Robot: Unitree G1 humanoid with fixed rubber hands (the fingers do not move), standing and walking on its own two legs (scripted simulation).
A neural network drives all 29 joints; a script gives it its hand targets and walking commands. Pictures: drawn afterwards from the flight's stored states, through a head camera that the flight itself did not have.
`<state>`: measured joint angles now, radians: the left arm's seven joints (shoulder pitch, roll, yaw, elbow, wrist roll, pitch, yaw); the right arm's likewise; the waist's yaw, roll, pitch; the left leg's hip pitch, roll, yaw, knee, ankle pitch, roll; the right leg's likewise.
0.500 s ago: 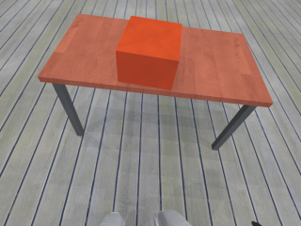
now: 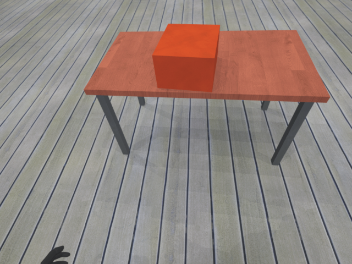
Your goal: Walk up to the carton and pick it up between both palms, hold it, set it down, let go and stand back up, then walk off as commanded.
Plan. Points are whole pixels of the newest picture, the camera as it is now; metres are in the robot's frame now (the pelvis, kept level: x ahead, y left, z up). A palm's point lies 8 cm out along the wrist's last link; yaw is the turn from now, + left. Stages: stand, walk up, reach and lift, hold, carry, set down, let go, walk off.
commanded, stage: walk off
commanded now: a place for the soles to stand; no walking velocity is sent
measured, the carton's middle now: (188, 56) +0.99 -0.02 -0.07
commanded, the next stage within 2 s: stand in 1.26 s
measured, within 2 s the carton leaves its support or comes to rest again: neither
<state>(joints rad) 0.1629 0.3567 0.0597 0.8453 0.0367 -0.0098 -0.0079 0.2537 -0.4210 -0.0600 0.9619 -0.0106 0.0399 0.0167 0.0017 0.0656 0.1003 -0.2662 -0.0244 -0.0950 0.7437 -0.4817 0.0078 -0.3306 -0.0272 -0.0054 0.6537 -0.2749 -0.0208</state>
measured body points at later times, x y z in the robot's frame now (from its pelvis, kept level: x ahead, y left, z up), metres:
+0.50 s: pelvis +0.00 +0.02 +0.00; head +0.02 +0.02 +0.45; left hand +0.07 +0.33 -0.12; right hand +0.07 -0.30 -0.12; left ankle +0.02 +0.13 -0.72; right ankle +0.02 -0.11 -0.72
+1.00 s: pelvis +0.04 +0.02 +0.00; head +0.07 +0.01 +0.45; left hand +0.16 +0.32 -0.11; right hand +0.14 -0.29 -0.12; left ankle +0.02 +0.14 -0.72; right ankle +0.04 -0.10 -0.72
